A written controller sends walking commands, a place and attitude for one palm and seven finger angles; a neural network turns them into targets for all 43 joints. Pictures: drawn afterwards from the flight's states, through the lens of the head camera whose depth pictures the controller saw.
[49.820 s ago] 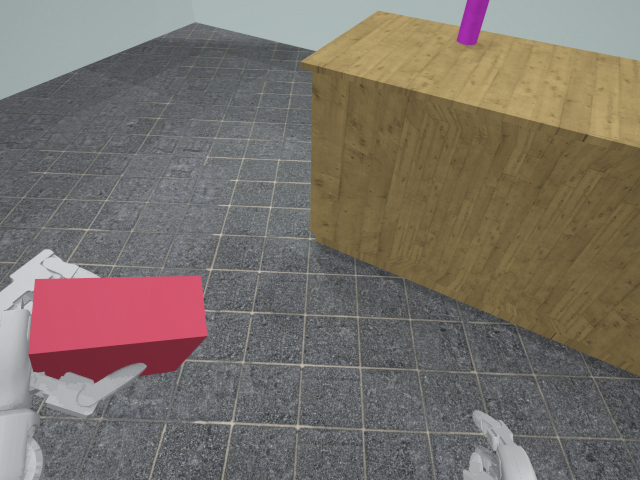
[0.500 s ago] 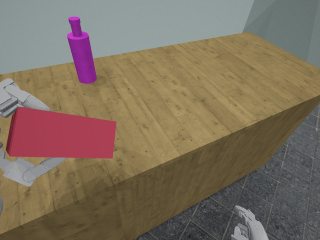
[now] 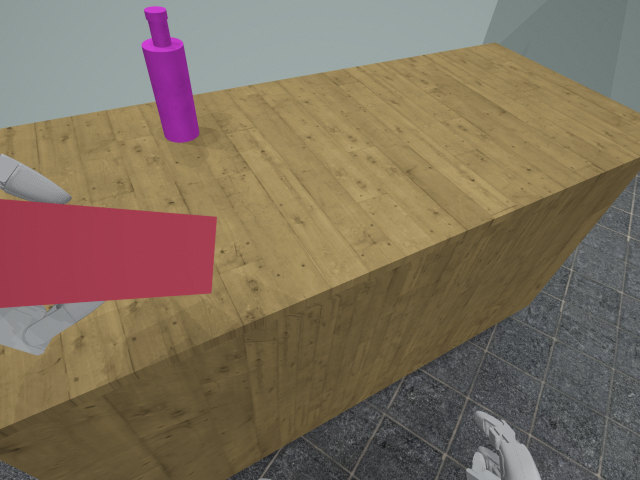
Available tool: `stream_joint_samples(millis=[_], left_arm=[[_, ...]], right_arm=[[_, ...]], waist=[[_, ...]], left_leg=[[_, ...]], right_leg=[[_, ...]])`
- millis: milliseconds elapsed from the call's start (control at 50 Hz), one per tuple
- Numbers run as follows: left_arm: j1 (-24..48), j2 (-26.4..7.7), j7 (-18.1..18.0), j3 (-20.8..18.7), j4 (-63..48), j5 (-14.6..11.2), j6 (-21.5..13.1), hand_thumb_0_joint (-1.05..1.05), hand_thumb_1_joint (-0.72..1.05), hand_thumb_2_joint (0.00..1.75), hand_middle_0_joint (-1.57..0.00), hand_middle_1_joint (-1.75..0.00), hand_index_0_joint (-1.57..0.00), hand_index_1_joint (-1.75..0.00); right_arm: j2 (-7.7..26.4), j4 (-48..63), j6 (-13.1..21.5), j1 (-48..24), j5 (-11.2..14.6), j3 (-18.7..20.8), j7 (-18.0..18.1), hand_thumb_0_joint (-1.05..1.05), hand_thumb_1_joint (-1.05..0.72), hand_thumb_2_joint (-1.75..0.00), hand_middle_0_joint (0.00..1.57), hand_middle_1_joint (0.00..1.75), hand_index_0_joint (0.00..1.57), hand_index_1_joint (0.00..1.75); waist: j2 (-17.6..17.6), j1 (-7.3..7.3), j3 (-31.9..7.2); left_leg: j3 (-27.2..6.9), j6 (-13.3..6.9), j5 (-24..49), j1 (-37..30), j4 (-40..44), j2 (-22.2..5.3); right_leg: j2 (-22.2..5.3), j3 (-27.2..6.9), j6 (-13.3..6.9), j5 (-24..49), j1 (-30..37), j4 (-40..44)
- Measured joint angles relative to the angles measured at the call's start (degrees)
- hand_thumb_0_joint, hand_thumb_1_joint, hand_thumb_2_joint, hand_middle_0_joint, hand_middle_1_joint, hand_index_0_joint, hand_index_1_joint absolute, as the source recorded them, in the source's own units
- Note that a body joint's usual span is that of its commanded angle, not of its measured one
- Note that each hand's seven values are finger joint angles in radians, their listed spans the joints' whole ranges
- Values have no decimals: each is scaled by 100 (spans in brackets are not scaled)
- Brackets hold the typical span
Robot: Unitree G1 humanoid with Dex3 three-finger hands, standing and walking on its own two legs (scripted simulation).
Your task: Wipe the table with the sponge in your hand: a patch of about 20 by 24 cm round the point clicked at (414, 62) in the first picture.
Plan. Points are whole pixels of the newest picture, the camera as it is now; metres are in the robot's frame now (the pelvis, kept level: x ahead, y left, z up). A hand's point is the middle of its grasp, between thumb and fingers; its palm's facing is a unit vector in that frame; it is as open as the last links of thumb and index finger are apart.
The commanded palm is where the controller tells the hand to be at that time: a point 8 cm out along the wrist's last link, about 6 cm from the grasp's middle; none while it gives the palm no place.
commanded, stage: step back with the hand held close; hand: left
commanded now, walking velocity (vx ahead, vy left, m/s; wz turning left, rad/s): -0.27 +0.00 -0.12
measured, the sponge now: (124, 245) +0.25 +0.18 +0.24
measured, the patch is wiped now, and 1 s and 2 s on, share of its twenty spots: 0.95 0.95 0.95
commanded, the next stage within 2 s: stop stepping back and stand still in 0.62 s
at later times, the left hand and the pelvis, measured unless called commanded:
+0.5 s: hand (25, 342) +0.15 +0.19 +0.27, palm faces +0.33 -0.86 -0.38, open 10.1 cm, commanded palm +0.10 +0.26 +0.28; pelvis -0.07 -0.01 +0.01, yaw -3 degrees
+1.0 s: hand out of the picture +0.00 +0.17 +0.28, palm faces +0.41 -0.84 -0.35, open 10.1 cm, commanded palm -0.05 +0.22 +0.28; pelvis -0.23 -0.05 +0.01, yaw -4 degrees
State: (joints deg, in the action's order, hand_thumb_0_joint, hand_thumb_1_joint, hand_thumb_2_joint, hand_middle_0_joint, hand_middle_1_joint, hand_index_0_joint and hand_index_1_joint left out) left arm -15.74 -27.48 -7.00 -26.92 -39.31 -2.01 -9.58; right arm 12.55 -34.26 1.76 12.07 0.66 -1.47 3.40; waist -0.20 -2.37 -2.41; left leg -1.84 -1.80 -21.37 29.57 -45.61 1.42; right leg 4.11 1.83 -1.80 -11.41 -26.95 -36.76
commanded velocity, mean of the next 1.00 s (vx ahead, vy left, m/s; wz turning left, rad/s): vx -0.18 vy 0.04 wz -0.05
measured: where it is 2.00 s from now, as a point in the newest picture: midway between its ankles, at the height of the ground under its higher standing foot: outside the picture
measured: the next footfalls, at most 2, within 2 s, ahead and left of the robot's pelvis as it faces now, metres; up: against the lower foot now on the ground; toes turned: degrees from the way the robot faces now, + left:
right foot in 0.34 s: -0.01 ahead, -0.15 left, +0.00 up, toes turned +0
left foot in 0.54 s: -0.02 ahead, +0.09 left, +0.00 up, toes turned -1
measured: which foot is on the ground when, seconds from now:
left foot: down 0.00-0.36, up 0.38-0.52, down 0.54-0.84, up 0.86-1.00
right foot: down 0.00-0.06, up 0.08-0.32, down 0.34-0.54, up 0.56-0.82, down 0.84-1.00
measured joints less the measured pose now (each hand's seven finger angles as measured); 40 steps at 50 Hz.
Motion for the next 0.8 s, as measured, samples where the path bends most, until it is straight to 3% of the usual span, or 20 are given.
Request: stream_joint_samples(millis=[80,160,240,320,380,420,480,540,560,600,660,720,800], left_arm=[[-120,-30,-42,-124,-199,-31,0,-1,-54,107,-70,-135,-78,-131],[85,47,-82,-258,25,73,37,-1,-54,107,-70,-135,-78,-131],[443,288,-113,-183,352,58,150,-1,-54,107,-70,-135,-78,-131],[434,429,-32,-38,312,39,202,-1,-54,107,-69,-135,-78,-132],[301,447,102,134,137,27,77,-1,-54,107,-69,-136,-78,-132],[135,297,163,243,-70,-17,-3,-1,-54,107,-69,-136,-78,-132],[-263,48,175,203,-393,-69,-126,-1,-55,107,-70,-135,-78,-132],[-313,-169,104,23,-466,-104,-169,-1,-55,108,-70,-135,-78,-131],[-240,-249,66,-71,-412,-124,-185,-1,-55,108,-70,-135,-78,-131],[-118,-309,0,-276,-188,-149,-184,-1,-55,108,-70,-135,-78,-131],[-20,-108,-60,-326,49,-119,-1,-1,-55,108,-70,-135,-78,-131],[-68,128,-73,-200,-3,-91,165,-1,-55,108,-70,-135,-78,-132],[-333,184,-43,-84,-246,-67,142,-1,-55,108,-70,-136,-78,-132]], right_arm=[[7,86,-6,-36,2,-18,43,1,-90,-90,20,30,20,30],[-119,34,259,10,-60,37,20,1,-90,-90,20,30,20,30],[-244,-120,390,14,-35,-82,-73,1,-90,-90,20,30,20,30],[-287,-24,429,-68,-51,-238,-143,1,-90,-90,20,30,21,30],[-224,27,387,-223,-33,-234,-148,1,-90,-90,21,30,21,30],[-221,10,301,-237,33,-162,-117,1,-90,-90,21,30,21,30],[-212,11,109,-167,77,-73,-44,1,-90,-90,21,30,21,30],[-60,154,40,-85,84,-13,48,1,-90,-90,20,30,20,30],[-35,145,65,-122,83,46,71,1,-90,-90,20,30,20,30],[-101,23,127,-263,58,123,59,1,-90,-90,20,30,20,30],[-171,-67,353,-277,28,147,-60,1,-90,-90,20,30,20,30],[-229,-67,504,-134,67,113,-166,1,-90,-90,20,30,20,30],[-235,-5,596,106,59,20,-184,1,-90,-90,20,30,20,30]], waist=[[126,83,54],[104,290,111],[34,394,98],[-60,322,74],[-331,218,190],[-237,179,191],[102,113,37],[244,12,-49],[298,-15,-19],[509,87,154],[475,115,342],[361,84,390],[146,62,255]], left_leg=[[284,-172,601,35,120,-60],[362,-219,721,-72,343,-104],[338,-150,1013,-230,756,-243],[327,-55,1176,-104,831,-407],[131,48,974,147,540,-638],[-12,214,268,289,-152,-496],[93,284,-345,194,-991,-276],[196,199,457,-511,397,-337],[227,131,341,-532,586,-292],[425,54,342,-490,574,-226],[488,69,636,-580,792,-334],[423,135,933,-635,1032,-466],[295,237,1126,-403,997,-638]], right_leg=[[-113,-45,83,-287,-206,-380],[70,-443,196,-1228,-434,-2032],[-32,-397,228,-1362,156,-1410],[-139,-366,199,-789,903,7],[78,-220,279,-505,1013,444],[68,-239,251,-442,889,357],[-102,-381,246,-373,669,305],[-238,-385,322,-347,296,53],[-290,-401,321,-402,100,-188],[-250,-650,287,-1107,-284,-1022],[-51,-688,309,-1521,-550,-1931],[-44,-470,323,-1240,-405,-1827],[-108,-208,277,-1010,196,-938]])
